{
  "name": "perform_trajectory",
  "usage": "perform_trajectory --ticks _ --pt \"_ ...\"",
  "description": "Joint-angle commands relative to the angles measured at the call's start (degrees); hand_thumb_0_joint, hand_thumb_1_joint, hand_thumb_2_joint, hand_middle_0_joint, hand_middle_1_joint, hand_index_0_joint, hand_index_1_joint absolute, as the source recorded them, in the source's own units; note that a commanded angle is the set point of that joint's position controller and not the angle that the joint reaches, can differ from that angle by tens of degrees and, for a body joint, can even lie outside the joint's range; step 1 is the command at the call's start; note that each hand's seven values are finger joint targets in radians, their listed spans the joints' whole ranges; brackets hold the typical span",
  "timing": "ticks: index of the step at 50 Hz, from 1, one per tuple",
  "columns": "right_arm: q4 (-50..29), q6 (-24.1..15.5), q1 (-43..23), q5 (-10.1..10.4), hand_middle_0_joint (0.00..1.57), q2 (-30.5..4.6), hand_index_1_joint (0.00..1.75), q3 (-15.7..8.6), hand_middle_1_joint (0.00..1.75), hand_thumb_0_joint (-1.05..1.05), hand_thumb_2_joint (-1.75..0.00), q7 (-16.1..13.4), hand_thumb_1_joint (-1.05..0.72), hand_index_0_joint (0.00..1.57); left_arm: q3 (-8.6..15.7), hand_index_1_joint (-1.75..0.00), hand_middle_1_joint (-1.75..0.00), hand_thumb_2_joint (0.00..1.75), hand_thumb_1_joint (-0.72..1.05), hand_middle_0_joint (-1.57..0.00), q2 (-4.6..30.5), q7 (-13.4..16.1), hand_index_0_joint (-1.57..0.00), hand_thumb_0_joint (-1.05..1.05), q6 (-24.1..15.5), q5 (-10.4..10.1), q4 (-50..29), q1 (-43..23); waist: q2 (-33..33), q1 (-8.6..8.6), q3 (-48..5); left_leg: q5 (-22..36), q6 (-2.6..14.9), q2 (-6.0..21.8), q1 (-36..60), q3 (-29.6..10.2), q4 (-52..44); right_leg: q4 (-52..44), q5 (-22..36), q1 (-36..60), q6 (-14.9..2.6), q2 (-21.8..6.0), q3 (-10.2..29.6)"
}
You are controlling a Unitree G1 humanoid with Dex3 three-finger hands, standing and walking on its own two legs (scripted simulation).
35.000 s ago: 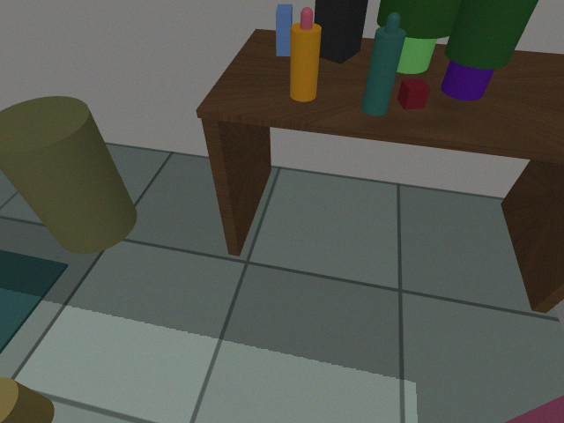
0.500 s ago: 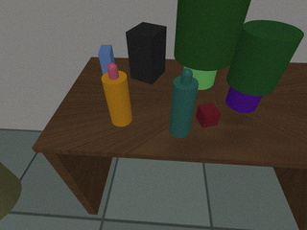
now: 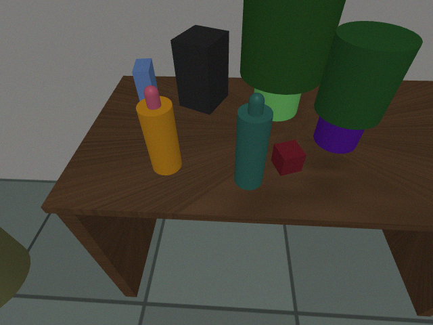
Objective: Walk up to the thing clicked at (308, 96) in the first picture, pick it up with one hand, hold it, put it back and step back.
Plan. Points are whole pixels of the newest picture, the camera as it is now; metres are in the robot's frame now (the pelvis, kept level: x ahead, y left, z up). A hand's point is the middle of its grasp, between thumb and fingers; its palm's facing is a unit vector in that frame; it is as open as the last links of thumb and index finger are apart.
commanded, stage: stand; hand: left
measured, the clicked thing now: (159, 130) +0.55 +0.15 +0.07
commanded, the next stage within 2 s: step back in 1.46 s
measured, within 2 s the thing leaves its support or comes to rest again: neither
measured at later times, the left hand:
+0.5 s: hand out of the picture +0.10 +0.26 -0.15, palm faces -0.01 -0.94 -0.34, open 7.4 cm
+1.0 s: hand out of the picture +0.09 +0.26 -0.16, palm faces -0.03 -0.94 -0.34, open 7.4 cm
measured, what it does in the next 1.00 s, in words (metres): stands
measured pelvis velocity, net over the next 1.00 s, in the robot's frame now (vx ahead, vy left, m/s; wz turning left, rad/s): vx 0.02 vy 0.01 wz -0.02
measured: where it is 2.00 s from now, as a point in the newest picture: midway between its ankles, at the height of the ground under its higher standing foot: outside the picture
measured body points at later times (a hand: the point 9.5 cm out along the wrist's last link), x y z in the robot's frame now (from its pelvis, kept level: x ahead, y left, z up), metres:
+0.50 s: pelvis +0.02 +0.01 +0.00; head +0.03 +0.00 +0.45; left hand +0.10 +0.30 -0.13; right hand +0.09 -0.29 -0.14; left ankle +0.00 +0.14 -0.75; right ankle +0.04 -0.11 -0.75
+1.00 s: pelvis +0.02 +0.01 +0.00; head +0.03 +0.01 +0.45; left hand +0.09 +0.31 -0.13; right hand +0.08 -0.29 -0.13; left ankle +0.00 +0.14 -0.75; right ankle +0.04 -0.11 -0.75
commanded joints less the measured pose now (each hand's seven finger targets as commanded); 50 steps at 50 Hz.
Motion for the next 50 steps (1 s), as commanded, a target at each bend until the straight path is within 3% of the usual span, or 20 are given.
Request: perform_trajectory --ticks 1,9,12,15,20,23,31,38,45,50 --pt "-3.09 -1.07 -1.82 0.03 0.20 -11.17 0.30 -1.96 0.30 0.00 -0.90 -0.90 -0.90 0.20 1.90 -0.30 -0.30 0.90 0.90 -0.20 12.41 0.61 -0.20 0.00 -1.14 -0.23 -2.98 -3.07 -0.95 0.28 -2.40 -2.16 3.11 4.85 -3.89 -4.15 -4.51 -5.87 -6.06 3.09 -0.65 -7.03 7.99" --pt "-2.80 -1.42 -2.09 0.21 0.20 -11.21 0.30 -1.50 0.30 0.00 -0.90 -1.12 -0.90 0.20 1.86 -0.30 -0.30 0.90 0.90 -0.20 12.02 0.48 -0.20 0.00 -1.09 -0.45 -2.76 -3.45 -0.21 0.09 -3.53 1.92 2.97 5.52 -3.37 -3.94 -5.10 -4.32 2.04 5.35 -0.80 -6.90 7.07" --pt "-2.73 -1.62 -2.60 0.28 0.20 -12.18 0.30 -1.76 0.30 0.00 -0.90 -1.35 -0.90 0.20 1.85 -0.30 -0.30 0.90 0.90 -0.20 11.61 0.51 -0.20 0.00 -1.10 -0.48 -2.74 -3.21 0.35 0.08 -5.63 7.04 2.83 6.21 -1.05 -3.92 -4.55 -3.03 8.63 6.67 -0.94 -7.22 6.67" --pt "-2.47 -1.71 -2.40 0.37 0.20 -11.96 0.30 -1.58 0.30 0.00 -0.90 -1.40 -0.90 0.20 1.88 -0.30 -0.30 0.90 0.90 -0.20 11.54 0.49 -0.20 0.00 -1.09 -0.56 -2.79 -3.37 -0.21 -0.01 -5.66 8.91 2.77 6.33 -0.65 -3.66 -4.55 -3.01 10.33 7.02 -0.66 -7.23 6.40" --pt "-2.39 -1.51 -3.30 0.33 0.20 -12.03 0.30 -1.57 0.30 0.00 -0.90 -1.41 -0.90 0.20 1.83 -0.30 -0.30 0.90 0.90 -0.20 11.48 0.55 -0.20 0.00 -0.88 -0.41 -2.68 -3.74 -0.47 0.03 -4.15 6.67 2.66 6.12 -0.90 -3.60 -5.32 -4.23 7.64 5.89 -0.18 -6.84 6.14" --pt "-2.52 -1.60 -3.30 0.33 0.20 -12.20 0.30 -1.65 0.30 0.00 -0.90 -1.41 -0.90 0.20 1.92 -0.30 -0.30 0.90 0.90 -0.20 11.47 0.55 -0.20 0.00 -1.08 -0.43 -2.98 -3.88 -0.72 -0.09 -5.13 8.99 2.66 6.39 0.19 -3.41 -4.86 -3.75 10.16 6.45 -0.30 -7.17 6.06" --pt "-2.68 -1.61 -3.88 0.29 0.20 -11.84 0.30 -1.64 0.30 0.00 -0.90 -1.33 -0.90 0.20 2.10 -0.30 -0.30 0.90 0.90 -0.20 11.78 0.49 -0.20 0.00 -0.95 -0.45 -3.08 -4.18 -0.33 -0.18 -4.54 6.94 2.59 6.28 -0.29 -3.13 -5.85 -4.27 8.82 6.65 -0.42 -7.22 6.41" --pt "-2.62 -1.43 -4.12 0.29 0.20 -12.06 0.30 -1.77 0.30 0.00 -0.90 -1.22 -0.90 0.20 2.08 -0.30 -0.30 0.90 0.90 -0.20 12.10 0.48 -0.20 0.00 -0.96 -0.47 -3.46 -4.41 -0.35 -0.23 -3.62 3.90 2.62 6.14 -0.68 -3.18 -6.21 -5.17 5.23 5.68 -0.40 -6.91 6.60" --pt "-2.79 -1.53 -4.08 0.41 0.20 -12.20 0.30 -1.81 0.30 0.00 -0.90 -1.24 -0.90 0.20 1.94 -0.30 -0.30 0.90 0.90 -0.20 12.37 0.59 -0.20 0.00 -1.08 -0.54 -3.86 -4.05 0.08 -0.43 -5.83 8.39 2.53 6.41 0.31 -2.93 -5.63 -3.91 10.43 7.16 -0.74 -7.44 6.54" --pt "-2.36 -1.40 -3.58 0.38 0.20 -11.88 0.30 -1.53 0.30 0.00 -0.90 -1.17 -0.90 0.20 1.81 -0.30 -0.30 0.90 0.90 -0.20 12.37 0.46 -0.20 0.00 -0.86 -0.62 -3.66 -3.48 -0.09 -0.29 -3.45 4.62 2.59 6.24 -1.03 -3.12 -6.67 -4.69 6.75 6.04 -0.63 -7.15 6.62"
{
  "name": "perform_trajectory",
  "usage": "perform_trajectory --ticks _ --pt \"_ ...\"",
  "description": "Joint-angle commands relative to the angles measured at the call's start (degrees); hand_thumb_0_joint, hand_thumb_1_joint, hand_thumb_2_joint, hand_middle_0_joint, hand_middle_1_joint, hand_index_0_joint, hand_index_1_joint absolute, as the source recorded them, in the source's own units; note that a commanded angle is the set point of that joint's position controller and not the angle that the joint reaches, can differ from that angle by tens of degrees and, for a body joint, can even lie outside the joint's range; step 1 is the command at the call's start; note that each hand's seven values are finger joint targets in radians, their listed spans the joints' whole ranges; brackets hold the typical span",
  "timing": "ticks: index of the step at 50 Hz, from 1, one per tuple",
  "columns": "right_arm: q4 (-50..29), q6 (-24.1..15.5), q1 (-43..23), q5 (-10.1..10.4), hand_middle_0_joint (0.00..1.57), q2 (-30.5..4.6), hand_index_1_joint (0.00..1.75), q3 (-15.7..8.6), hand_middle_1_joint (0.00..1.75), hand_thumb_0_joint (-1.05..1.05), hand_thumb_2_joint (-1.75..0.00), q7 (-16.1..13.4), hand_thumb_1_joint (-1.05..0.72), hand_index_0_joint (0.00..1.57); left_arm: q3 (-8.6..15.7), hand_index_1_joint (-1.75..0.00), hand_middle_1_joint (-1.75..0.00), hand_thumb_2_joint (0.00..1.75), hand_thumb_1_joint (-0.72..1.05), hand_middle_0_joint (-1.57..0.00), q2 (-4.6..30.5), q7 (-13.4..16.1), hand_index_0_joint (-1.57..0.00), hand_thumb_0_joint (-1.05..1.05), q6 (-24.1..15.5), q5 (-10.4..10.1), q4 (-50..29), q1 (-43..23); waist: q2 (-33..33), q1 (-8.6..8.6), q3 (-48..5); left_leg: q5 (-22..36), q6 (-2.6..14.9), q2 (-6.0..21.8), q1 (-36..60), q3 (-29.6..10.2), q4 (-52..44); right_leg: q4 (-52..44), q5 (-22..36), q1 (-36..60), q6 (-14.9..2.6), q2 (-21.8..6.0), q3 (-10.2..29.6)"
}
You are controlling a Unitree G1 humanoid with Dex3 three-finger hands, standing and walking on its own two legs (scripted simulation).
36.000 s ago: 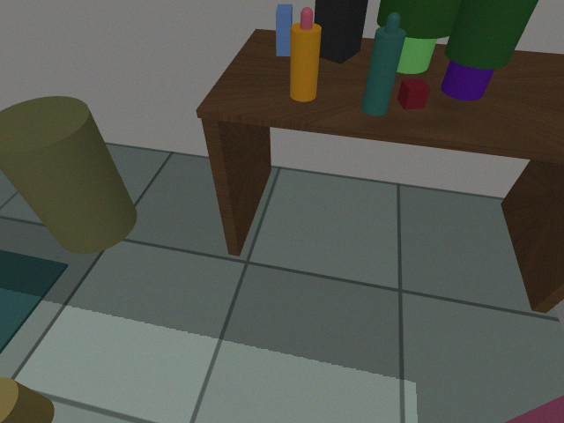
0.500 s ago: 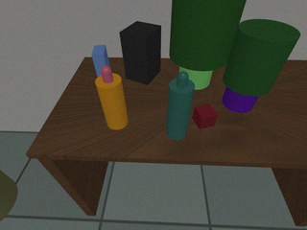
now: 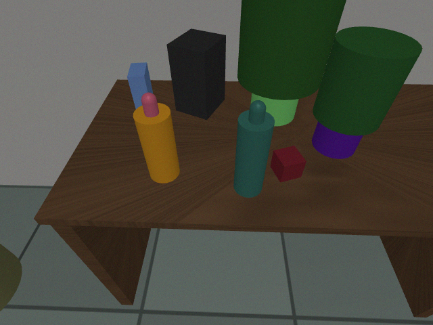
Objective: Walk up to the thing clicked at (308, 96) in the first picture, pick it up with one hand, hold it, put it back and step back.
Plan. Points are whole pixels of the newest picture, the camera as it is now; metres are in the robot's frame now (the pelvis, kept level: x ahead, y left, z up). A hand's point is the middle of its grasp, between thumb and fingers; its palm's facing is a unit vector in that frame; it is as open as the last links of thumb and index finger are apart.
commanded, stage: stand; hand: left
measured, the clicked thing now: (157, 138) +0.52 +0.15 +0.07
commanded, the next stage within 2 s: step back in 0.46 s
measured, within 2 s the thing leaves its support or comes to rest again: neither
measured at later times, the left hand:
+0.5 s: hand out of the picture +0.07 +0.25 -0.16, palm faces -0.02 -0.94 -0.35, open 7.4 cm
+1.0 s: hand out of the picture +0.06 +0.30 -0.18, palm faces -0.08 -0.93 -0.35, open 7.4 cm
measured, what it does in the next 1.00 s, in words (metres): walks backwards: left foot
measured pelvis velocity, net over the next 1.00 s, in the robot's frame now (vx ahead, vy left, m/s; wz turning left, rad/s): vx -0.09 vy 0.05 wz -0.03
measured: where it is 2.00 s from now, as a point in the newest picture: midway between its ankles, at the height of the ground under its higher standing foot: outside the picture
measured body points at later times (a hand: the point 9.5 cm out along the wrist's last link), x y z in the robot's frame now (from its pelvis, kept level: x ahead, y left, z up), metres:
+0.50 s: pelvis +0.00 +0.00 +0.00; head +0.02 +0.00 +0.45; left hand +0.07 +0.30 -0.13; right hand +0.06 -0.30 -0.14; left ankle -0.02 +0.13 -0.75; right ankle +0.03 -0.12 -0.75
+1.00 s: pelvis -0.09 +0.05 -0.02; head -0.02 +0.08 +0.42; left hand +0.06 +0.35 -0.16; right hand -0.06 -0.27 -0.13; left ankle -0.10 +0.15 -0.75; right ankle -0.09 -0.09 -0.67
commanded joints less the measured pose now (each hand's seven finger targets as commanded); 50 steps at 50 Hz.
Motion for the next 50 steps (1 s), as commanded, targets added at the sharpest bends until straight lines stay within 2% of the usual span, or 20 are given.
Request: perform_trajectory --ticks 1,22,23,27,30,31,32,33,36,38,39,40,41,42,43,44,45,47,48,50 --pt "-2.94 -1.01 -2.04 -0.10 0.20 -12.11 0.30 -2.26 0.30 0.00 -0.90 -0.91 -0.90 0.20 1.74 -0.30 -0.30 0.90 0.90 -0.20 11.97 0.58 -0.20 0.00 -0.91 -0.08 -3.10 -2.08 0.86 0.42 -3.04 4.88 1.93 6.53 -3.39 -4.34 -3.76 -2.18 5.95 3.11 -1.41 -6.73 5.22" --pt "-3.16 -1.16 -1.39 -0.04 0.20 -12.17 0.30 -2.12 0.30 0.00 -0.90 -0.68 -0.90 0.20 1.66 -0.30 -0.30 0.90 0.90 -0.20 12.64 0.45 -0.20 0.00 -0.90 -0.17 -3.91 -1.75 0.30 0.22 -3.36 3.96 1.89 6.57 -3.39 -4.30 -4.09 -2.15 5.66 2.87 -1.61 -6.90 5.80" --pt "-4.00 -0.09 -3.15 0.20 0.20 -15.88 0.30 -3.92 0.30 0.00 -0.90 -0.58 -0.90 0.20 3.94 -0.30 -0.30 0.90 0.90 -0.20 16.51 0.64 -0.20 0.00 -0.24 -0.90 -6.81 -1.90 -0.40 0.47 2.78 13.76 3.08 5.72 -6.67 -5.21 1.68 3.16 16.46 -2.87 -1.70 -6.01 6.60" --pt "-6.53 1.04 -1.57 1.02 0.20 -15.00 0.30 -4.65 0.30 0.00 -0.90 -0.59 -0.90 0.20 4.31 -0.30 -0.30 0.90 0.90 -0.20 15.45 1.09 -0.20 0.00 0.40 -0.90 -9.86 -0.72 -0.94 -0.46 -5.16 18.32 4.91 5.50 -5.25 -3.50 8.42 7.68 19.90 -0.91 -4.26 -6.16 5.88" --pt "-8.21 1.99 -1.05 1.06 0.20 -13.86 0.30 -4.97 0.30 0.00 -0.90 -0.51 -0.90 0.20 5.00 -0.30 -0.30 0.90 0.90 -0.20 17.44 1.06 -0.20 0.00 0.83 -0.55 -12.37 -0.81 -4.57 -0.02 -8.93 8.35 3.63 0.62 -6.04 -0.89 18.98 5.25 20.65 -2.48 -9.29 -12.23 12.53" --pt "-8.70 2.42 -0.16 0.84 0.20 -13.33 0.30 -5.02 0.30 0.00 -0.90 -0.42 -0.90 0.20 5.41 -0.30 -0.30 0.90 0.90 -0.20 18.56 1.20 -0.20 0.00 1.01 -0.29 -13.55 -1.77 -7.86 -0.05 -9.14 -0.11 2.85 -2.11 -8.06 0.38 24.68 3.36 20.95 -2.88 -12.10 -16.03 16.31" --pt "-9.12 2.99 0.90 0.63 0.20 -12.97 0.30 -5.27 0.30 0.00 -0.90 -0.29 -0.90 0.20 5.58 -0.30 -0.30 0.90 0.90 -0.20 19.48 1.40 -0.20 0.00 1.13 0.11 -14.82 -2.65 -10.78 0.13 -8.60 -14.79 2.56 -4.43 -9.25 0.29 31.55 1.99 21.16 -4.95 -15.38 -19.85 19.89" --pt "-9.66 3.45 2.23 0.35 0.20 -12.84 0.30 -5.45 0.30 0.00 -0.90 -0.08 -0.90 0.20 5.78 -0.30 -0.30 0.90 0.90 -0.20 19.64 1.49 -0.20 0.00 1.12 0.89 -15.92 -2.89 -11.30 -0.15 -8.72 -20.51 2.90 -3.54 -11.21 -1.95 35.38 2.65 20.31 -5.07 -16.81 -21.03 20.48" --pt "-9.81 3.31 6.02 0.82 0.20 -13.34 0.30 -6.09 0.30 0.00 -0.90 0.43 -0.90 0.20 5.34 -0.30 -0.30 0.90 0.90 -0.20 18.18 1.58 -0.20 0.00 1.71 1.57 -18.80 -7.76 -11.96 -2.67 -9.31 -18.46 3.95 -1.90 -8.45 -3.91 34.50 7.41 19.02 -10.56 -14.04 -17.76 14.06" --pt "-10.54 2.76 5.94 0.58 0.20 -13.21 0.30 -6.25 0.30 0.00 -0.90 0.18 -0.90 0.20 4.65 -0.30 -0.30 0.90 0.90 -0.20 17.04 1.63 -0.20 0.00 2.35 1.64 -19.56 -6.67 -9.88 -2.05 -9.37 -10.47 2.94 -2.64 -9.16 -1.08 23.02 12.06 17.41 -7.76 -11.02 -12.92 11.08" --pt "-10.72 2.42 7.28 -0.12 0.20 -13.32 0.30 -6.41 0.30 0.00 -0.90 -0.02 -0.90 0.20 4.49 -0.30 -0.30 0.90 0.90 -0.20 17.12 1.58 -0.20 0.00 2.83 1.14 -20.42 -7.01 -8.03 -3.29 -8.61 -1.58 2.81 -1.43 -7.68 -0.78 13.24 15.55 13.45 -8.77 -8.38 -10.69 9.67" --pt "-10.94 2.13 6.67 -1.13 0.20 -15.50 0.30 -6.97 0.30 0.00 -0.90 -0.31 -0.90 0.20 4.15 -0.30 -0.30 0.90 0.90 -0.20 15.12 1.47 -0.20 0.00 3.33 0.43 -21.21 -6.58 2.11 -2.95 -7.27 8.95 3.47 4.15 -6.98 -9.31 5.46 23.14 4.43 -11.93 -5.28 -4.87 7.12" --pt "-11.53 1.86 5.75 -2.08 0.20 -19.55 0.30 -7.98 0.30 0.00 -0.90 -0.50 -0.90 0.20 3.81 -0.30 -0.30 0.90 0.90 -0.20 12.71 1.74 -0.20 0.00 3.57 -0.06 -22.05 -6.40 12.79 -2.40 -5.10 23.52 5.14 11.75 -3.07 -21.25 2.73 31.79 -14.75 -21.35 -2.68 4.82 5.33" --pt "-12.75 1.70 4.13 -2.51 0.20 -20.46 0.30 -8.19 0.30 0.00 -0.90 -0.67 -0.90 0.20 4.24 -0.30 -0.30 0.90 0.90 -0.20 12.89 2.25 -0.20 0.00 4.14 0.23 -20.92 -4.44 9.03 -1.11 -4.42 31.41 7.78 15.39 -3.24 -21.70 4.66 37.55 -25.88 -23.40 -1.96 6.82 9.23" --pt "-13.57 1.62 2.77 -2.08 0.20 -20.99 0.30 -7.99 0.30 0.00 -0.90 -0.85 -0.90 0.20 4.12 -0.30 -0.30 0.90 0.90 -0.20 12.74 2.49 -0.20 0.00 4.24 0.47 -20.90 -2.26 7.63 -0.63 -3.86 39.55 10.35 17.23 -5.23 -20.24 6.07 42.54 -27.62 -22.80 -1.62 7.38 10.28" --pt "-14.70 1.54 1.82 -1.82 0.20 -22.16 0.30 -8.25 0.30 0.00 -0.90 -1.10 -0.90 0.20 4.43 -0.30 -0.30 0.90 0.90 -0.20 12.99 2.85 -0.20 0.00 4.03 0.81 -20.80 -3.00 10.96 -2.04 -4.63 36.63 11.86 19.40 -6.16 -24.24 4.86 46.14 -27.82 -23.05 -1.48 7.95 12.11" --pt "-15.23 1.33 -0.26 -1.70 0.20 -21.05 0.30 -8.24 0.30 0.00 -0.90 -1.44 -0.90 0.20 5.03 -0.30 -0.30 0.90 0.90 -0.20 14.03 2.93 -0.20 0.00 3.98 0.99 -20.38 -4.40 10.63 -1.66 -3.08 31.98 13.51 18.60 -8.37 -22.58 4.54 49.55 -25.60 -22.33 -1.55 7.37 13.65" --pt "-16.30 0.94 -3.95 -1.97 0.20 -16.96 0.30 -7.03 0.30 0.00 -0.90 -2.05 -0.90 0.20 5.35 -0.30 -0.30 0.90 0.90 -0.20 14.22 2.26 -0.20 0.00 3.96 0.05 -19.51 -0.39 8.93 1.97 -2.52 33.62 11.35 12.09 -3.18 -13.17 8.68 51.00 -18.96 -25.09 -1.47 7.37 13.33" --pt "-17.09 0.82 -3.93 -1.51 0.20 -16.46 0.30 -6.77 0.30 0.00 -0.90 -2.19 -0.90 0.20 5.52 -0.30 -0.30 0.90 0.90 -0.20 14.02 2.09 -0.20 0.00 3.87 0.04 -19.87 0.80 9.30 2.43 -2.93 34.00 11.92 12.19 -1.39 -12.71 9.41 52.08 -18.75 -25.16 -1.21 7.57 12.45" --pt "-16.67 0.77 0.27 -0.98 0.20 -15.44 0.30 -7.00 0.30 0.00 -0.90 -2.56 -0.90 0.20 5.96 -0.30 -0.30 0.90 0.90 -0.20 13.67 1.91 -0.20 0.00 3.34 0.57 -21.09 -0.33 7.34 0.13 -4.37 35.91 12.87 12.88 4.43 -13.71 11.35 47.30 -19.30 -25.21 -0.03 6.66 10.98"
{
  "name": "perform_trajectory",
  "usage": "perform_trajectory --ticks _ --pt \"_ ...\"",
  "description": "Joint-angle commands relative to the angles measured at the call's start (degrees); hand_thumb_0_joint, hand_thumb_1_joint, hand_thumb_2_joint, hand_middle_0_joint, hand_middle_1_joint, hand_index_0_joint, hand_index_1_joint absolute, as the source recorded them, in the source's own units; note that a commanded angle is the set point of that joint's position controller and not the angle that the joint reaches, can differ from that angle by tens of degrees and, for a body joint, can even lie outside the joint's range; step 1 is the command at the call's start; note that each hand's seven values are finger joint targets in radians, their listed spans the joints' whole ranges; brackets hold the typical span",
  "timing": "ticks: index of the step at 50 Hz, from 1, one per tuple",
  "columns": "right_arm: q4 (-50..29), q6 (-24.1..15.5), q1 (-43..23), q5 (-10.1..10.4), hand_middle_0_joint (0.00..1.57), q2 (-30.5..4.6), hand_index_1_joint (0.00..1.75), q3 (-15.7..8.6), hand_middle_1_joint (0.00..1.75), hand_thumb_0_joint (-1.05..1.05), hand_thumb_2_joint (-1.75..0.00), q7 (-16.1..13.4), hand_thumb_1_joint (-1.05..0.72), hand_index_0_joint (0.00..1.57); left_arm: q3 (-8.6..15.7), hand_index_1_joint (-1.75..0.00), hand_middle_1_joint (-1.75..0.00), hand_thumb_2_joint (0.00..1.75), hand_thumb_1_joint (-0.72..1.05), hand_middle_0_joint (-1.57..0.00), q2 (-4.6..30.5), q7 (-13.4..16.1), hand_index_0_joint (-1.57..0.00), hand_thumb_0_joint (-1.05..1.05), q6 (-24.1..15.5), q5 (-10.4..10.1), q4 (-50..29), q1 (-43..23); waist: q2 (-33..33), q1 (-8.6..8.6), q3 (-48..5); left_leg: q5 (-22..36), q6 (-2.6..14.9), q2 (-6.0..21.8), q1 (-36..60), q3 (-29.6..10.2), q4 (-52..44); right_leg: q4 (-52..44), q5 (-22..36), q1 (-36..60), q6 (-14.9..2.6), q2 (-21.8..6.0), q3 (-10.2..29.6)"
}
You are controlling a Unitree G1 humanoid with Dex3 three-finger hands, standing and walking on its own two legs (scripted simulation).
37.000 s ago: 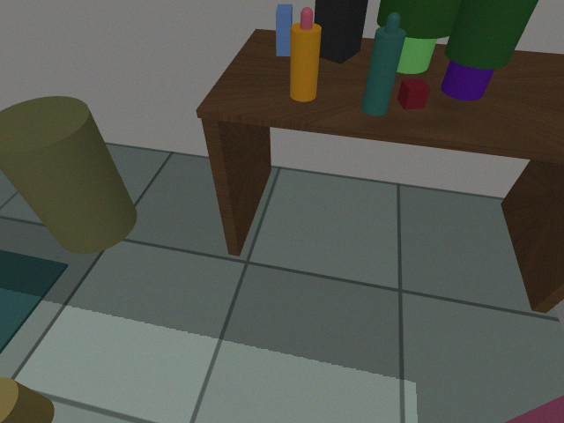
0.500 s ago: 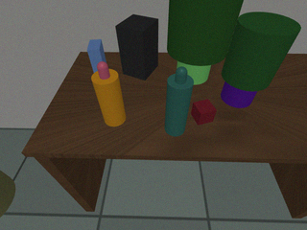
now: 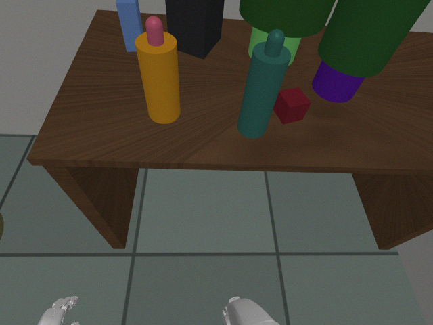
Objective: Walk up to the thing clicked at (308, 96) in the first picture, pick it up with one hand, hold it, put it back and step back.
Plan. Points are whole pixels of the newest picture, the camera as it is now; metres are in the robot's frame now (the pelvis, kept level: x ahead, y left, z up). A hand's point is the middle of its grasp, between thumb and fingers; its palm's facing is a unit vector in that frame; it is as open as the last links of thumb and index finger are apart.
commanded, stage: step back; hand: left
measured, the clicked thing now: (159, 72) +0.61 +0.12 +0.09
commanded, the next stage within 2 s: none
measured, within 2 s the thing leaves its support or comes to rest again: neither
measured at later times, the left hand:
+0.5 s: hand out of the picture +0.04 +0.24 -0.13, palm faces -0.05 -0.91 -0.41, open 7.4 cm
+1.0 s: hand out of the picture -0.19 +0.24 -0.16, palm faces -0.09 -0.91 -0.41, open 7.4 cm
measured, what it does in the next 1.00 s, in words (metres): walks backwards: right foot, then left foot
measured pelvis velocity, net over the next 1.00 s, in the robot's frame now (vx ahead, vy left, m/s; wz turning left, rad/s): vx -0.26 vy -0.04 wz -0.10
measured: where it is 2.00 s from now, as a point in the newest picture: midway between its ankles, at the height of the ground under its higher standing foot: outside the picture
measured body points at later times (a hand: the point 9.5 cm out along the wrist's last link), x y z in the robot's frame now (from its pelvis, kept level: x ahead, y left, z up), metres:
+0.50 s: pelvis -0.10 -0.01 +0.00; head -0.04 -0.03 +0.44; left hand +0.04 +0.29 -0.10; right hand -0.01 -0.34 -0.13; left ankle -0.14 +0.13 -0.68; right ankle -0.05 -0.12 -0.73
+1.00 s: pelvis -0.26 -0.04 -0.02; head -0.20 -0.04 +0.43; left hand -0.18 +0.28 -0.14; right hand -0.14 -0.37 -0.12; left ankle -0.14 +0.11 -0.73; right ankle -0.30 -0.17 -0.74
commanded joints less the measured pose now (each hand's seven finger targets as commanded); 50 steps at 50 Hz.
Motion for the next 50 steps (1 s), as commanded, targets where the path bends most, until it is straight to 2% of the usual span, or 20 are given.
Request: perform_trajectory --ticks 1,4,7,10,12,13,14,18,25,28,29,30,31,32,36,41,44,48,49,50 --pt "-6.10 -2.01 -1.04 0.68 0.20 -15.04 0.30 -4.30 0.30 0.00 -0.90 -2.34 -0.90 0.20 3.37 -0.30 -0.30 0.90 0.90 -0.20 9.59 0.23 -0.20 0.00 -1.63 0.44 -5.24 1.78 10.29 1.13 -12.10 43.45 9.42 14.84 17.28 -13.57 -4.33 -2.82 0.07 -3.37 1.69 -2.89 0.64" --pt "-6.28 -1.87 1.84 0.96 0.20 -15.98 0.30 -4.51 0.30 0.00 -0.90 -2.54 -0.90 0.20 3.38 -0.30 -0.30 0.90 0.90 -0.20 8.80 -0.07 -0.20 0.00 -2.32 0.44 -7.32 0.35 10.15 -1.02 -12.96 42.93 10.38 15.58 20.12 -13.35 -2.98 -13.59 -0.29 -1.35 2.26 -4.52 -1.68" --pt "-7.05 -1.47 0.42 1.22 0.20 -16.56 0.30 -4.45 0.30 0.00 -0.90 -2.11 -0.90 0.20 3.42 -0.30 -0.30 0.90 0.90 -0.20 7.81 -0.48 -0.20 0.00 -2.72 0.51 -6.77 3.51 12.48 -0.15 -14.87 39.14 8.03 13.37 16.41 -10.53 -0.89 -26.82 2.64 7.13 0.95 -6.06 -6.90" --pt "-7.94 -0.83 -2.48 1.82 0.20 -16.22 0.30 -4.20 0.30 0.00 -0.90 -1.67 -0.90 0.20 3.78 -0.30 -0.30 0.90 0.90 -0.20 7.50 -0.40 -0.20 0.00 -3.01 1.02 -3.98 9.23 9.60 2.81 -15.93 30.93 5.20 11.54 7.47 -8.32 2.82 -41.80 20.20 19.55 -0.81 -6.64 -7.80" --pt "-9.57 -0.97 -3.94 2.64 0.20 -13.08 0.30 -2.95 0.30 0.00 -0.90 -1.34 -0.90 0.20 5.33 -0.30 -0.30 0.90 0.90 -0.20 13.47 -0.35 -0.20 0.00 -3.37 1.48 -5.00 8.42 -4.14 3.24 -15.72 8.43 -0.11 2.26 -8.26 -4.30 12.21 -41.20 35.60 26.77 -7.49 -19.32 10.89" --pt "-9.23 -0.45 -4.94 2.43 0.20 -12.37 0.30 -3.09 0.30 0.00 -0.90 -2.00 -0.90 0.20 5.57 -0.30 -0.30 0.90 0.90 -0.20 17.02 -0.45 -0.20 0.00 -3.08 1.17 -6.51 5.01 -13.76 4.74 -12.87 -16.51 -1.89 -3.79 -9.10 -1.96 25.02 -44.46 40.91 18.13 -17.65 -30.50 22.00" --pt "-8.13 -0.09 -2.46 2.12 0.20 -14.25 0.30 -3.75 0.30 0.00 -0.90 -2.17 -0.90 0.20 5.78 -0.30 -0.30 0.90 0.90 -0.20 16.48 -0.48 -0.20 0.00 -3.40 1.34 -7.99 3.57 -11.44 3.89 -10.64 -19.64 -2.79 -2.02 -7.44 -7.33 32.60 -44.20 41.35 13.67 -19.25 -32.21 24.04" --pt "-6.17 -0.42 -0.45 2.32 0.20 -12.76 0.30 -2.46 0.30 0.00 -0.90 -2.04 -0.90 0.20 4.65 -0.30 -0.30 0.90 0.90 -0.20 10.37 -0.01 -0.20 0.00 -2.78 0.64 -8.85 2.01 -3.88 2.40 -10.66 -11.29 -3.06 -5.64 -11.10 -8.30 33.69 -39.44 44.23 18.77 -10.23 -18.61 4.01" --pt "-7.51 -1.37 1.56 1.44 0.20 -12.53 0.30 -2.26 0.30 0.00 -0.90 -2.22 -0.90 0.20 4.56 -0.30 -0.30 0.90 0.90 -0.20 11.11 0.00 -0.20 0.00 -1.56 1.27 -10.83 4.93 -9.14 3.47 -15.20 -8.93 -3.44 0.37 -7.91 -2.56 6.94 -36.28 39.75 28.25 -10.44 -20.23 4.98" --pt "-5.67 -1.99 5.44 0.64 0.20 -12.54 0.30 -3.18 0.30 0.00 -0.90 -1.70 -0.90 0.20 3.94 -0.30 -0.30 0.90 0.90 -0.20 11.68 -0.63 -0.20 0.00 -0.59 0.33 -11.36 3.26 -6.49 1.25 -15.78 6.85 -1.87 -0.38 3.53 0.50 -9.52 -31.39 30.62 20.35 -6.57 -17.79 3.24" --pt "-6.31 -2.14 4.02 -0.01 0.20 -13.92 0.30 -3.72 0.30 0.00 -0.90 -1.59 -0.90 0.20 3.63 -0.30 -0.30 0.90 0.90 -0.20 10.12 -0.75 -0.20 0.00 -0.21 0.27 -11.37 4.72 -1.58 2.09 -14.13 8.75 -0.63 3.17 5.49 -6.03 -12.37 -29.09 22.22 14.11 -4.19 -15.05 2.47" --pt "-6.97 -2.14 2.29 -1.11 0.20 -19.03 0.30 -4.93 0.30 0.00 -0.90 -1.43 -0.90 0.20 3.13 -0.30 -0.30 0.90 0.90 -0.20 7.91 -0.80 -0.20 0.00 -0.22 0.08 -11.52 5.18 12.21 2.14 -12.92 13.44 4.13 15.68 8.08 -22.96 -15.37 -18.48 5.17 2.37 -1.19 -7.04 -2.09" --pt "-8.27 -2.12 -1.04 -0.88 0.20 -22.85 0.30 -5.44 0.30 0.00 -0.90 -0.89 -0.90 0.20 4.32 -0.30 -0.30 0.90 0.90 -0.20 9.26 -0.10 -0.20 0.00 -0.27 0.40 -11.31 3.75 15.54 1.68 -10.60 14.98 11.02 23.94 -0.43 -28.93 -16.88 -6.84 -8.14 2.08 0.20 -2.01 -2.90" --pt "-9.14 -2.28 -2.50 -0.59 0.20 -24.09 0.30 -5.92 0.30 0.00 -0.90 -0.92 -0.90 0.20 4.86 -0.30 -0.30 0.90 0.90 -0.20 10.78 0.39 -0.20 0.00 -0.26 1.12 -10.88 2.35 17.10 -0.17 -8.65 11.12 14.82 26.66 -9.26 -32.41 -19.39 2.32 -10.21 6.14 0.32 -2.12 1.49" --pt "-10.74 -2.96 -8.54 -0.65 0.20 -15.78 0.30 -3.84 0.30 0.00 -0.90 -1.54 -0.90 0.20 5.40 -0.30 -0.30 0.90 0.90 -0.20 10.52 -0.86 -0.20 0.00 -0.11 -0.02 -7.27 9.72 11.65 5.71 -7.30 17.54 8.10 14.21 -3.32 -12.84 -14.87 10.67 2.26 1.91 0.53 -0.61 3.37" --pt "-10.22 -2.60 -0.57 0.60 0.20 -15.13 0.30 -4.29 0.30 0.00 -0.90 -1.75 -0.90 0.20 4.85 -0.30 -0.30 0.90 0.90 -0.20 8.77 -0.92 -0.20 0.00 -1.21 0.94 -8.38 8.67 12.06 1.33 -12.42 28.11 11.06 15.25 13.80 -11.67 -8.28 -2.78 -0.98 -0.73 3.89 -3.44 0.07" --pt "-10.79 -2.01 -0.43 0.29 0.20 -16.87 0.30 -4.90 0.30 0.00 -0.90 -1.61 -0.90 0.20 4.18 -0.30 -0.30 0.90 0.90 -0.20 8.45 -1.18 -0.20 0.00 -1.41 0.72 -8.05 8.90 15.23 0.37 -14.82 25.42 11.12 16.14 13.44 -11.53 -7.21 -16.87 -2.55 5.46 3.83 -6.73 -3.11" --pt "-12.27 -0.30 -5.44 0.84 0.20 -18.32 0.30 -4.62 0.30 0.00 -0.90 -1.22 -0.90 0.20 4.30 -0.30 -0.30 0.90 0.90 -0.20 7.94 -1.39 -0.20 0.00 -2.05 0.65 -2.65 18.69 16.78 4.86 -17.29 23.31 7.09 13.92 4.80 -8.38 -0.76 -42.34 12.43 20.29 1.37 -7.51 -9.36" --pt "-12.24 0.19 -5.57 1.11 0.20 -16.49 0.30 -3.94 0.30 0.00 -0.90 -0.99 -0.90 0.20 4.92 -0.30 -0.30 0.90 0.90 -0.20 9.61 -1.30 -0.20 0.00 -2.19 1.21 -1.99 18.00 13.03 4.36 -15.64 16.28 4.55 10.93 -1.62 -7.98 0.91 -43.83 15.05 22.85 0.42 -7.30 -7.64" --pt "-12.67 0.29 -4.58 1.60 0.20 -14.13 0.30 -3.36 0.30 0.00 -0.90 -0.90 -0.90 0.20 5.93 -0.30 -0.30 0.90 0.90 -0.20 13.29 -1.45 -0.20 0.00 -2.37 2.10 -3.01 16.47 3.80 3.69 -13.83 4.61 1.36 4.77 -10.74 -6.97 6.68 -43.99 12.97 24.13 -2.05 -13.65 4.68"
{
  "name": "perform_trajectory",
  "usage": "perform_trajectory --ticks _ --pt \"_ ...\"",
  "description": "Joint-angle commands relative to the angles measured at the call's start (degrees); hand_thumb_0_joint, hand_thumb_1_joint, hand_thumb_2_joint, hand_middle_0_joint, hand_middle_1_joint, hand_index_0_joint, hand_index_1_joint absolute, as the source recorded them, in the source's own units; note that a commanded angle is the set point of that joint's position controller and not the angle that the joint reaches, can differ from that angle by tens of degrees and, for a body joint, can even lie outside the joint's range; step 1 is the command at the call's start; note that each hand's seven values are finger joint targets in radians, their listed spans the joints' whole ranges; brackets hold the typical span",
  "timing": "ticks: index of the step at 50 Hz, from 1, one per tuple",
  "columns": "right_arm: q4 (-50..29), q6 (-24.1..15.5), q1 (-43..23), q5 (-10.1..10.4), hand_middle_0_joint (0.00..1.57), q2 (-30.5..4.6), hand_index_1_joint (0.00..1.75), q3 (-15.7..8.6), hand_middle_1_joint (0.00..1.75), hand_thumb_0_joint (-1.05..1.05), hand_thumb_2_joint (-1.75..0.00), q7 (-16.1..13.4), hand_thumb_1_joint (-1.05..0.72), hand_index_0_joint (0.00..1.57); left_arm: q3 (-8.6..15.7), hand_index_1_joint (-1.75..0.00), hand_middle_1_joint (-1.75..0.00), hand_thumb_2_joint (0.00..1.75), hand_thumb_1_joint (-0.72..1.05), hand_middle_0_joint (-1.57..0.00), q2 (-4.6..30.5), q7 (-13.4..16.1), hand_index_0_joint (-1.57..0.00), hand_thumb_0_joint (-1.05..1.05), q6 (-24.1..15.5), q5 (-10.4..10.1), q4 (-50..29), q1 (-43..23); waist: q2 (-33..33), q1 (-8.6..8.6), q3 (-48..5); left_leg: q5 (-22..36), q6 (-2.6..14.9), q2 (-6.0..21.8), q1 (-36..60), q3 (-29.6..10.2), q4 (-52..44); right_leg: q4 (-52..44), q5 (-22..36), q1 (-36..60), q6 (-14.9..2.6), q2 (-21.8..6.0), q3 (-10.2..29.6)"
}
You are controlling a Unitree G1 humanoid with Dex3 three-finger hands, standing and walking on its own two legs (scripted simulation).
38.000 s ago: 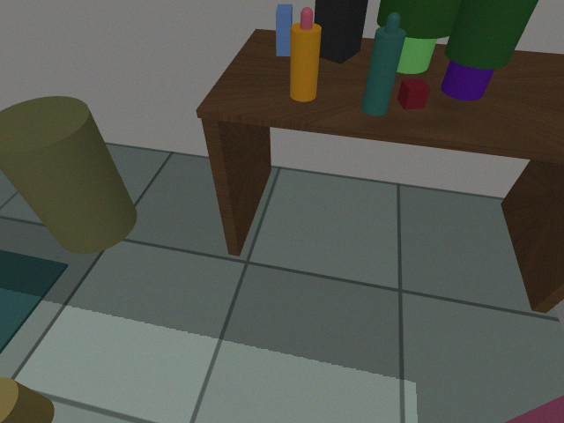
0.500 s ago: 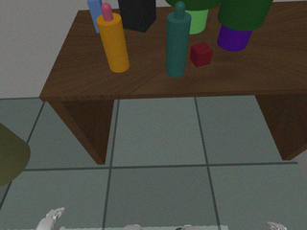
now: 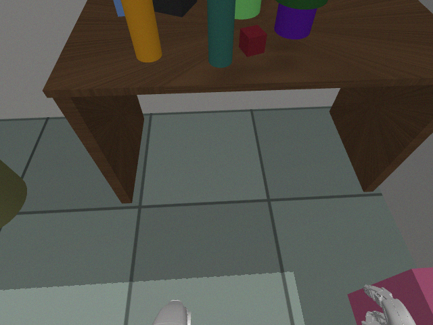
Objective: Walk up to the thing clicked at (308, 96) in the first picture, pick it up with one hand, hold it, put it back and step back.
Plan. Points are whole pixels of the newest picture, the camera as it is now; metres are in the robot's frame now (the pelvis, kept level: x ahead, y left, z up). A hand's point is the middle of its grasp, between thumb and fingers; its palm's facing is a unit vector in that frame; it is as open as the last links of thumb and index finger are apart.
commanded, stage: step back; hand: left
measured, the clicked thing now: (140, 15) +0.86 +0.25 +0.10
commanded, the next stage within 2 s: stand in 1.84 s
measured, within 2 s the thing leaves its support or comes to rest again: neither
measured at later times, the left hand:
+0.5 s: hand out of the picture -0.04 +0.23 -0.13, palm faces +0.07 -0.92 -0.38, open 7.4 cm
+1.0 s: hand out of the picture -0.27 +0.23 -0.11, palm faces +0.16 -0.86 -0.49, open 7.4 cm
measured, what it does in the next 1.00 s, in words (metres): walks backwards: left foot, then right foot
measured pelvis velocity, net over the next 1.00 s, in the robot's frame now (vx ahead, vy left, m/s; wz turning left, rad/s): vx -0.29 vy -0.08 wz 0.18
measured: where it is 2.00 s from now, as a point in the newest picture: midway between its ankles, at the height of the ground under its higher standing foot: outside the picture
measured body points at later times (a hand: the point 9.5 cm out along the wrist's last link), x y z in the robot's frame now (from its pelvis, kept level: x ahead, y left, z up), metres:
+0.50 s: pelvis -0.15 -0.04 +0.01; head -0.10 -0.03 +0.46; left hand -0.05 +0.28 -0.10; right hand -0.05 -0.34 -0.11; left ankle -0.13 +0.09 -0.71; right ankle -0.14 -0.16 -0.65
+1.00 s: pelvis -0.29 -0.08 +0.01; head -0.26 -0.10 +0.45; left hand -0.28 +0.27 -0.08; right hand -0.18 -0.38 -0.13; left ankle -0.33 +0.07 -0.71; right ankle -0.23 -0.19 -0.71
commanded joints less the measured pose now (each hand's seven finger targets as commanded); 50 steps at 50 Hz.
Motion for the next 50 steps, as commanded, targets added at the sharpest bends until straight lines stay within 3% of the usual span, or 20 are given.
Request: perform_trajectory --ticks 1,2,3,6,10,15,17,19,20,23,28,30,32,33,34,35,38,44,47,50 --pt "-4.94 0.28 -0.69 1.09 0.20 -8.84 0.30 -3.03 0.30 0.00 -0.90 -1.44 -0.90 0.20 4.88 -0.30 -0.30 0.90 0.90 -0.20 18.91 0.04 -0.20 0.00 -1.43 1.12 -4.75 2.81 -15.05 1.77 -12.19 -21.62 2.46 -11.83 -4.68 -2.44 14.98 -21.03 5.76 -3.69 -11.69 -19.14 23.31" --pt "-4.34 0.46 -0.74 0.65 0.20 -11.64 0.30 -4.23 0.30 0.00 -0.90 -2.28 -0.90 0.20 5.34 -0.30 -0.30 0.90 0.90 -0.20 22.59 0.42 -0.20 0.00 -1.62 1.55 -6.94 -2.25 -19.69 2.38 -8.38 -25.87 1.36 -9.27 -1.19 -6.81 27.40 -24.15 4.95 -16.10 -18.30 -27.25 32.83" --pt "-3.10 0.49 1.40 1.05 0.20 -13.32 0.30 -4.89 0.30 0.00 -0.90 -2.03 -0.90 0.20 4.74 -0.30 -0.30 0.90 0.90 -0.20 20.28 0.87 -0.20 0.00 -1.89 1.09 -8.04 -6.13 -17.82 -0.16 -5.47 -23.79 2.09 -7.36 2.34 -10.10 31.87 -25.09 4.53 -22.40 -17.36 -27.24 29.99" --pt "-0.01 -0.01 6.29 1.59 0.20 -9.81 0.30 -2.80 0.30 0.00 -0.90 -1.88 -0.90 0.20 3.35 -0.30 -0.30 0.90 0.90 -0.20 12.46 1.26 -0.20 0.00 -2.04 0.60 -8.29 -8.90 -9.63 -3.37 -7.67 -16.15 2.13 -12.88 -2.64 -7.52 31.06 -12.76 26.93 -7.78 -9.14 -12.61 5.92" --pt "-1.17 -0.77 5.16 1.07 0.20 -8.70 0.30 -1.79 0.30 0.00 -0.90 -2.17 -0.90 0.20 3.07 -0.30 -0.30 0.90 0.90 -0.20 11.84 1.90 -0.20 0.00 -1.65 1.23 -8.29 -2.01 -10.87 1.27 -11.13 -18.72 0.77 -10.89 -4.79 -4.92 18.80 -9.24 34.27 5.55 -11.13 -13.80 7.33" --pt "0.54 -1.69 10.04 -0.05 0.20 -8.24 0.30 -2.60 0.30 0.00 -0.90 -1.83 -0.90 0.20 2.45 -0.30 -0.30 0.90 0.90 -0.20 11.92 1.99 -0.20 0.00 -0.34 -0.15 -9.31 -2.66 -10.85 0.25 -17.66 -8.28 2.41 -7.96 5.78 1.23 -11.35 0.76 40.03 12.01 -9.73 -14.20 6.38" --pt "1.39 -1.50 11.60 -0.63 0.20 -11.20 0.30 -3.91 0.30 0.00 -0.90 -1.76 -0.90 0.20 1.40 -0.30 -0.30 0.90 0.90 -0.20 11.01 1.54 -0.20 0.00 0.15 -0.61 -10.44 -3.33 -6.28 -0.30 -18.78 7.62 5.06 -2.78 16.11 -6.72 -14.61 2.72 26.58 -0.06 -5.54 -10.92 5.80" --pt "-0.75 -0.91 7.21 -0.88 0.20 -19.77 0.30 -5.39 0.30 0.00 -0.90 -0.98 -0.90 0.20 1.39 -0.30 -0.30 0.90 0.90 -0.20 10.32 2.03 -0.20 0.00 0.07 -1.11 -11.28 -7.25 12.87 -2.61 -16.82 16.83 18.71 16.34 12.83 -26.40 -17.21 20.21 -11.07 -11.92 -1.46 0.39 -2.68" --pt "-1.38 -1.31 4.49 -1.35 0.20 -20.38 0.30 -5.66 0.30 0.00 -0.90 -1.32 -0.90 0.20 1.87 -0.30 -0.30 0.90 0.90 -0.20 11.41 2.33 -0.20 0.00 0.09 -0.57 -10.86 -8.96 13.32 -2.96 -13.97 16.49 21.50 19.07 4.63 -29.33 -18.34 28.61 -14.00 -8.88 -1.28 -1.23 3.20" --pt "-2.39 -1.19 1.00 -1.62 0.20 -13.26 0.30 -3.24 0.30 0.00 -0.90 -1.48 -0.90 0.20 1.88 -0.30 -0.30 0.90 0.90 -0.20 10.88 1.43 -0.20 0.00 -0.10 -1.31 -7.78 -4.31 7.23 0.14 -12.86 24.43 16.14 8.74 8.07 -12.57 -12.74 31.62 -7.56 -11.08 -1.54 2.07 3.51" --pt "-1.49 0.40 3.22 -0.94 0.20 -12.06 0.30 -3.26 0.30 0.00 -0.90 -0.92 -0.90 0.20 0.76 -0.30 -0.30 0.90 0.90 -0.20 8.57 1.35 -0.20 0.00 -1.93 -0.95 -6.62 -2.59 11.70 -1.11 -12.80 21.51 13.37 5.56 18.14 -10.20 -7.43 3.83 -5.49 -10.46 -0.31 -1.72 -1.75" --pt "-1.16 1.46 2.58 -0.14 0.20 -12.24 0.30 -3.03 0.30 0.00 -0.90 -0.57 -0.90 0.20 0.96 -0.30 -0.30 0.90 0.90 -0.20 8.00 2.03 -0.20 0.00 -3.34 -0.68 -3.84 1.62 9.73 -0.07 -16.45 20.75 11.00 3.49 20.22 -7.30 -0.39 -15.78 6.98 -3.55 -0.16 -1.05 -4.88" --pt "-1.10 1.68 2.82 0.31 0.20 -10.09 0.30 -2.13 0.30 0.00 -0.90 -0.22 -0.90 0.20 2.00 -0.30 -0.30 0.90 0.90 -0.20 12.24 2.74 -0.20 0.00 -4.22 0.38 -1.75 2.64 2.61 -0.18 -17.77 4.03 7.64 -1.48 7.54 -6.77 4.81 -17.19 17.76 8.23 -1.01 -4.21 2.38" --pt "-1.70 1.57 4.58 0.39 0.20 -6.77 0.30 -1.20 0.30 0.00 -0.90 -0.28 -0.90 0.20 3.31 -0.30 -0.30 0.90 0.90 -0.20 16.93 2.64 -0.20 0.00 -4.29 0.94 -1.94 2.36 -11.36 -0.68 -15.83 -17.66 4.20 -9.20 -7.98 -5.73 11.20 -16.79 18.15 11.81 -4.01 -14.38 18.02" --pt "-2.96 2.22 0.94 -0.30 0.20 -8.71 0.30 -2.14 0.30 0.00 -0.90 -1.02 -0.90 0.20 4.25 -0.30 -0.30 0.90 0.90 -0.20 21.58 2.74 -0.20 0.00 -4.13 1.28 -4.01 -0.85 -12.44 2.21 -13.24 -25.44 2.33 -8.76 -4.41 -10.33 22.16 -19.58 15.87 -5.24 -15.18 -27.23 28.11" --pt "-2.38 2.50 0.57 0.21 0.20 -11.64 0.30 -3.90 0.30 0.00 -0.90 -1.07 -0.90 0.20 4.27 -0.30 -0.30 0.90 0.90 -0.20 21.50 3.12 -0.20 0.00 -4.46 0.52 -5.02 -4.39 -12.72 1.21 -9.34 -24.03 1.95 -6.86 -0.48 -12.91 30.13 -21.98 12.76 -15.11 -17.73 -29.34 31.91" --pt "1.56 2.18 6.02 0.61 0.20 -11.10 0.30 -3.21 0.30 0.00 -0.90 -0.18 -0.90 0.20 2.64 -0.30 -0.30 0.90 0.90 -0.20 14.50 3.10 -0.20 0.00 -4.73 0.47 -4.34 -9.35 -4.04 -3.74 -8.96 -15.07 1.65 -11.52 -3.26 -11.48 32.78 -13.09 22.07 -5.80 -10.29 -16.03 8.87" --pt "0.65 0.30 1.94 -0.78 0.20 -10.16 0.30 -2.83 0.30 0.00 -0.90 0.27 -0.90 0.20 3.53 -0.30 -0.30 0.90 0.90 -0.20 14.50 2.19 -0.20 0.00 -5.23 1.28 -1.75 0.69 -10.21 3.14 -11.28 -18.00 0.02 -6.47 -6.82 -6.69 12.50 -16.54 -10.07 7.64 -10.87 -16.18 13.77" --pt "2.04 -0.52 4.25 -1.29 0.20 -10.82 0.30 -3.41 0.30 0.00 -0.90 1.25 -0.90 0.20 3.87 -0.30 -0.30 0.90 0.90 -0.20 17.28 1.54 -0.20 0.00 -4.85 1.34 -1.83 -1.71 -14.56 1.51 -9.60 -23.49 2.01 -4.08 3.91 -2.63 -1.12 -18.59 -16.89 -1.50 -11.06 -18.87 14.11" --pt "7.38 -1.32 12.42 -1.24 0.20 -11.21 0.30 -4.97 0.30 0.00 -0.90 1.48 -0.90 0.20 1.46 -0.30 -0.30 0.90 0.90 -0.20 13.10 1.10 -0.20 0.00 -3.77 1.18 -1.68 -1.67 -4.02 -2.75 -10.96 -14.13 4.38 -7.19 24.58 -0.78 -16.14 -6.81 -14.46 -15.45 -5.90 -10.21 2.18"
